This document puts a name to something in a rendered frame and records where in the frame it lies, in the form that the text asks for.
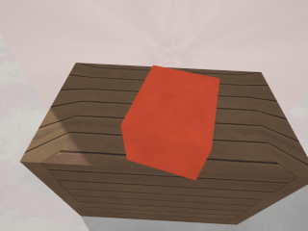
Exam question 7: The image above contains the carton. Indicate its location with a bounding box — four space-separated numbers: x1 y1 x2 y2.
120 65 220 180

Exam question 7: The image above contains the pedestal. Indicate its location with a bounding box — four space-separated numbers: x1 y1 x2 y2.
20 63 308 225

